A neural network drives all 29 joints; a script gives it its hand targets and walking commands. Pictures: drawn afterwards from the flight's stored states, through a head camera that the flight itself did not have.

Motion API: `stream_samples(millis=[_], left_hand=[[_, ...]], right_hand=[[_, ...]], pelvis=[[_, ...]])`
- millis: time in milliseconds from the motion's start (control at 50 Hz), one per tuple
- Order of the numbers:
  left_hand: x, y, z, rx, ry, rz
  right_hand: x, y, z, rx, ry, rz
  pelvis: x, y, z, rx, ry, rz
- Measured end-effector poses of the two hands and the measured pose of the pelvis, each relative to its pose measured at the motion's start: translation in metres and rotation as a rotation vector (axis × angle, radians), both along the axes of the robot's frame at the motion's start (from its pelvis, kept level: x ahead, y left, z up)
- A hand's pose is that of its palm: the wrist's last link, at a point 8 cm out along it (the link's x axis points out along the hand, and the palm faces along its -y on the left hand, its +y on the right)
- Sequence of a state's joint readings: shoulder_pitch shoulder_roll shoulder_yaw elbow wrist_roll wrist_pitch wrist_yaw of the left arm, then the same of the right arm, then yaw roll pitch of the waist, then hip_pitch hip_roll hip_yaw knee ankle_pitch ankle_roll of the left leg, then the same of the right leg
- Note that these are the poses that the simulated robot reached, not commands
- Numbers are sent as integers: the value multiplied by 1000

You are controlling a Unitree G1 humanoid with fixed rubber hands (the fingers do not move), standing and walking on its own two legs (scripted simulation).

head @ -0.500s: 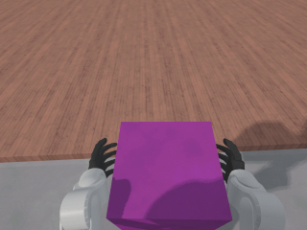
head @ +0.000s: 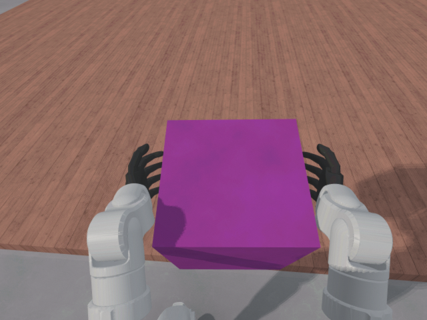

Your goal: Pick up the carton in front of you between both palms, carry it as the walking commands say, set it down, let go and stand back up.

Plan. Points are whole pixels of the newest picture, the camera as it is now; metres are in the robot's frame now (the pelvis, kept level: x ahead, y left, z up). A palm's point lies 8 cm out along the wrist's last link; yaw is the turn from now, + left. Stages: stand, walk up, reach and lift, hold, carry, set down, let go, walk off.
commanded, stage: carry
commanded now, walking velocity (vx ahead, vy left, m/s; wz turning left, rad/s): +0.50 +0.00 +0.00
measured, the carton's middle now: (230, 203) +0.30 +0.01 +0.07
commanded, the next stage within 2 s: none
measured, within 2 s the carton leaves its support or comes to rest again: neither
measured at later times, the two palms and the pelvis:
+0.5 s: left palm (174, 84) +0.71 +0.17 +0.08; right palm (280, 86) +0.68 -0.14 +0.09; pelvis +0.34 +0.04 -0.01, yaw -1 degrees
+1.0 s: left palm (180, 1) +1.04 +0.17 +0.22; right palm out of the picture +1.06 -0.13 +0.21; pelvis +0.70 +0.00 +0.06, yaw +1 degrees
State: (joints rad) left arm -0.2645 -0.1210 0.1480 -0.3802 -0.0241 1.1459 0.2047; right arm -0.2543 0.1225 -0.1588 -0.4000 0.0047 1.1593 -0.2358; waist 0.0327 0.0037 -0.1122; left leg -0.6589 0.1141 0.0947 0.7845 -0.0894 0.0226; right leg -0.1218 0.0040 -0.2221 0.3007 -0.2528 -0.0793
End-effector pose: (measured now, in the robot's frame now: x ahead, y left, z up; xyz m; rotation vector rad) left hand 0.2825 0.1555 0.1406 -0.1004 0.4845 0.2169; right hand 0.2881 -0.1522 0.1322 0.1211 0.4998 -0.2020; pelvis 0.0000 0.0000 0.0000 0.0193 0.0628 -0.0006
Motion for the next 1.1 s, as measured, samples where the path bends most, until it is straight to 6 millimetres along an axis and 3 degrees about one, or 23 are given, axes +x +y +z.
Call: stream_samples(millis=[120, 240, 340, 460, 560, 680, 760, 840, 920, 1000, 1100], left_hand=[[119, 8, -4, -2, 2, 3], [249, 22, -38, -32, 29, -19], [327, 18, -61, -93, 118, -33], [405, 14, -61, -106, 85, -26], [473, 9, -49, -99, 13, -15], [565, 6, -34, -54, -3, 30], [603, 12, -23, -87, 59, 58], [641, 21, 3, -96, 66, 113], [692, 23, 45, -76, 0, 116], [753, 18, 78, -44, -43, 74], [832, 13, 88, -34, -39, 13]], right_hand=[[115, 5, 1, -10, 0, -35], [232, 18, -22, -22, 26, -81], [292, 21, -47, 39, 104, -99], [365, 16, -47, 54, 65, -123], [441, 10, -33, 52, -4, -97], [555, 6, -25, 27, -13, -17], [618, 15, -15, 20, 55, 37], [669, 24, 13, 34, 65, 45], [721, 26, 49, 35, 2, 44], [771, 20, 77, 18, -44, 16], [835, 13, 90, 1, -42, -32]], pelvis=[[82, 12, -13, -19, 4, -22], [170, 32, -39, -16, 3, -36], [226, 43, -25, -28, 28, -34], [305, 43, -14, -40, 48, -28], [387, 31, -17, -34, 44, -11], [496, 6, -18, -50, 17, 0], [545, -7, 8, -48, 13, 2], [591, -14, 38, -32, 16, 15], [642, -13, 56, -12, 19, 20], [697, -5, 62, -7, 24, 12], [774, 13, 54, -12, 12, -2]])
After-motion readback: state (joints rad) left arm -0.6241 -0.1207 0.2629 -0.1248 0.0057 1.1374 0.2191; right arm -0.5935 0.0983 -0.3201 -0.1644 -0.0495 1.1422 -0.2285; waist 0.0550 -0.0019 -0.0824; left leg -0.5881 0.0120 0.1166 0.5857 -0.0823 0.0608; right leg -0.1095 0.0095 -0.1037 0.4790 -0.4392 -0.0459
